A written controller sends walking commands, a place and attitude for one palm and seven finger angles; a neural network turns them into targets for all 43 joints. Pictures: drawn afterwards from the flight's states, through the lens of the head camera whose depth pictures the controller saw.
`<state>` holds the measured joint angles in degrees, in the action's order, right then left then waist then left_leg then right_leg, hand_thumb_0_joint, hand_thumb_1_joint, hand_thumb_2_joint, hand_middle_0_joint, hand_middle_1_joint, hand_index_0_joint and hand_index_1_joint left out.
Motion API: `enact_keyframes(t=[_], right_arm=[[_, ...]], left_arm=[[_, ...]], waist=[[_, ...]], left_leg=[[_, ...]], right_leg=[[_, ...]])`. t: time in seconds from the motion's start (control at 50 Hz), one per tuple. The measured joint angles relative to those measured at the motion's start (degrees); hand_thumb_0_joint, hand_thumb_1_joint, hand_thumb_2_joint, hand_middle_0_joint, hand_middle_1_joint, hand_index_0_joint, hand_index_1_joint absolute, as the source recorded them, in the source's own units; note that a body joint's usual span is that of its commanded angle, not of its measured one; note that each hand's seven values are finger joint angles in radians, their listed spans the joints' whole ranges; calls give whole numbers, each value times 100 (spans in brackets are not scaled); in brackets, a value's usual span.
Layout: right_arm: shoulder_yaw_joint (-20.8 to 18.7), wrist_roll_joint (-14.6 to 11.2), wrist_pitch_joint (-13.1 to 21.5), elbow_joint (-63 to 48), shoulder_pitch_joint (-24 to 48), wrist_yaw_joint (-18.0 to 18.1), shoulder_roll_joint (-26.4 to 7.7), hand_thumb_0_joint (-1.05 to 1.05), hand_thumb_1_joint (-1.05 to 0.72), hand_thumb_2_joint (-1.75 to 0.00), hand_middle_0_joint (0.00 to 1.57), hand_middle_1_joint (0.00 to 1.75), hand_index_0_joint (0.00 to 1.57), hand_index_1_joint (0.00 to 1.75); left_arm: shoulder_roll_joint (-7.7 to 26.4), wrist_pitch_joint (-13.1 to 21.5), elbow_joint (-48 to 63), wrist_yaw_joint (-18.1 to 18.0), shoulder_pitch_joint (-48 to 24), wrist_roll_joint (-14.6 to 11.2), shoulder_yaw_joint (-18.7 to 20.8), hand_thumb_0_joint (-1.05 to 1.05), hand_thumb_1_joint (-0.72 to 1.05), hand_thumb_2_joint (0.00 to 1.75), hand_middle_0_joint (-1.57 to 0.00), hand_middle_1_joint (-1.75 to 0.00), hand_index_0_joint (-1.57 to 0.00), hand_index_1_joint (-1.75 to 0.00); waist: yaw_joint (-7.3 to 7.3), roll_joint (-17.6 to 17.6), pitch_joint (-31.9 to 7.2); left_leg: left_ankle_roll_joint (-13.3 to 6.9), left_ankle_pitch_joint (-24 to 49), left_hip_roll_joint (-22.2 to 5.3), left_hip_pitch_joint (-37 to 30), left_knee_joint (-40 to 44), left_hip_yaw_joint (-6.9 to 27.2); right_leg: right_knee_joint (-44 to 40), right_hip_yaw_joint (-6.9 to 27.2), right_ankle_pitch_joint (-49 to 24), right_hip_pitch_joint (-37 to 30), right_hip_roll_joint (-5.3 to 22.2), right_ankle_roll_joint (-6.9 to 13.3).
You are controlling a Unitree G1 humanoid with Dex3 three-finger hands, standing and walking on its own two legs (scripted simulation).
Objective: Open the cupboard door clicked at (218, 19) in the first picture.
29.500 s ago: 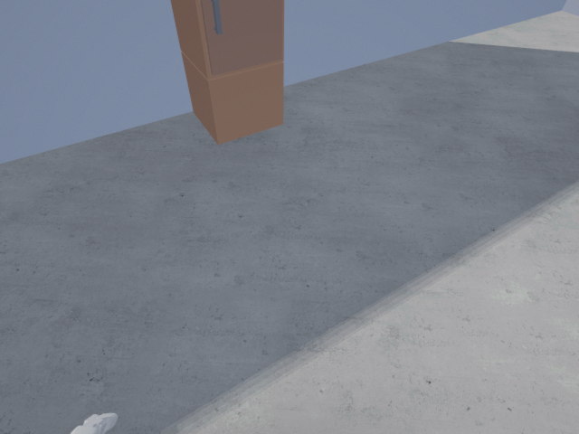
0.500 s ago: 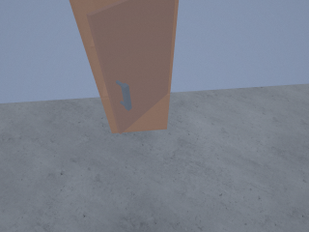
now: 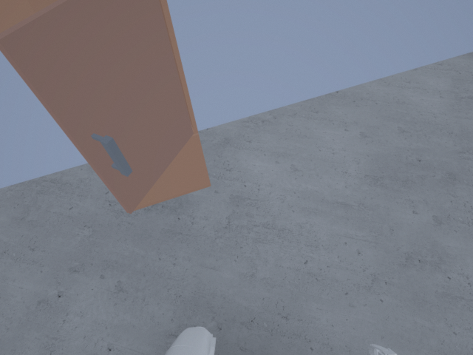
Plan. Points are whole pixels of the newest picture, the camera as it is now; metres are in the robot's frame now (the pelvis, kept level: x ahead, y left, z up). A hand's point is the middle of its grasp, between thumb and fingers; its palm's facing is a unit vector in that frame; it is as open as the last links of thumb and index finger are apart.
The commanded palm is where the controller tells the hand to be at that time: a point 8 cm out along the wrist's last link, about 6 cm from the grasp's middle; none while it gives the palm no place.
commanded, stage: walk to a spot facing it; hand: left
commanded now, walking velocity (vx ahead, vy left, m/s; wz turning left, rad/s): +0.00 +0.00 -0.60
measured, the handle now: (111, 154) +0.55 +0.38 -0.08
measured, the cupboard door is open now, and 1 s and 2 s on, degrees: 44 44 44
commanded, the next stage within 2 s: none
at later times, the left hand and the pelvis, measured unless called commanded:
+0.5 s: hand (116, 342) +0.14 +0.27 -0.18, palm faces -0.20 -0.95 -0.24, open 7.4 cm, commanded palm none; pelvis +0.03 +0.07 +0.00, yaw -17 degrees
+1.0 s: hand (204, 295) +0.24 +0.10 -0.15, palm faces -0.57 -0.78 -0.25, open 7.4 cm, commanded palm none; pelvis +0.06 -0.01 +0.00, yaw -36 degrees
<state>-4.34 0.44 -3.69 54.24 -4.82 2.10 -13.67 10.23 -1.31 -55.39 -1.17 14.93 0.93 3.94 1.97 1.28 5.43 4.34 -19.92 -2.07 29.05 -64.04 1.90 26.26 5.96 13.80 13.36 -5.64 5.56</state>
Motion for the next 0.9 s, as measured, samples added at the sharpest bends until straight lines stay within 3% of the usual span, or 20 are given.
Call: enact_keyframes(t=[0.2,0.28,0.34,0.36,0.4,0.48,0.54,0.6,0.72,0.8,0.84,0.9], right_arm=[[45,-34,19,-243,274,4,104,1,-91,-90,20,29,20,30],[87,-78,91,-364,293,-6,191,1,-91,-90,20,29,20,30],[150,-105,200,-456,197,-7,233,1,-91,-90,20,29,20,30],[179,-87,266,-511,100,-7,189,1,-90,-90,20,30,20,30],[220,-19,317,-495,-13,29,252,1,-90,-90,20,30,21,30],[354,86,316,-474,-351,59,328,1,-90,-90,20,30,21,30],[371,88,334,-408,-597,62,309,1,-90,-90,20,30,21,30],[344,79,349,-311,-830,54,264,1,-90,-90,20,30,21,30],[240,105,319,-118,-1230,8,101,1,-90,-90,20,30,21,30],[181,85,271,-1,-1503,-40,-81,1,-90,-90,20,30,21,30],[148,45,147,125,-1459,-75,-171,1,-90,-90,20,30,21,30],[111,46,25,208,-1323,-140,-178,1,-91,-90,20,29,20,30]], left_arm=[[19,-9,120,32,143,58,2,0,91,90,-20,-30,-20,-30],[141,-46,140,27,157,79,39,0,91,90,-20,-30,-20,-30],[264,-91,144,15,162,57,79,0,91,90,-20,-30,-20,-30],[280,-111,161,20,189,27,87,0,91,90,-20,-30,-20,-30],[432,-161,115,53,16,17,126,0,91,90,-20,-30,-20,-30],[656,-159,226,149,-248,74,212,0,91,90,-20,-30,-20,-30],[715,-163,327,204,-396,64,215,0,91,90,-19,-30,-19,-30],[713,-199,354,246,-516,57,186,0,91,90,-19,-30,-19,-30],[560,-260,361,313,-856,43,68,0,91,90,-19,-30,-19,-30],[422,-156,485,360,-973,39,-34,0,91,90,-19,-30,-19,-30],[320,-5,508,304,-978,40,-78,0,91,90,-19,-30,-19,-30],[185,74,510,199,-789,5,-129,0,91,90,-19,-30,-20,-30]], waist=[[169,-176,-58],[197,-300,-67],[140,-352,-139],[97,-250,-225],[89,-393,-156],[98,-427,-26],[48,-346,35],[-38,-290,48],[-295,-185,82],[-406,-32,-15],[-409,110,-1],[-414,154,-60]], left_leg=[[-16,-215,158,-122,813,140],[-82,-321,278,-414,1615,130],[-150,170,301,-919,2828,144],[-328,282,188,-1123,3284,192],[-528,145,231,-1141,3175,32],[-517,262,19,-1416,3466,-229],[-502,340,-141,-1598,3696,-427],[-487,308,-250,-1748,3779,-687],[-376,34,-392,-1916,3543,-1198],[-194,-411,-561,-1811,2883,-1475],[-138,-1090,-573,-1398,1656,-1158],[-112,-906,-392,-680,237,-673]], right_leg=[[-69,577,-56,-1,-237,-64],[40,852,7,79,-290,-177],[306,1017,168,220,-378,-311],[556,940,347,360,-463,-350],[1642,558,1235,753,-260,-546],[3554,-147,1441,1471,118,-829],[3978,-352,1166,1703,395,-914],[3809,-466,926,1721,598,-940],[2371,-831,916,1198,728,-803],[919,-1053,554,445,606,-511],[1098,-998,487,492,475,-296],[888,-872,600,265,370,-175]])
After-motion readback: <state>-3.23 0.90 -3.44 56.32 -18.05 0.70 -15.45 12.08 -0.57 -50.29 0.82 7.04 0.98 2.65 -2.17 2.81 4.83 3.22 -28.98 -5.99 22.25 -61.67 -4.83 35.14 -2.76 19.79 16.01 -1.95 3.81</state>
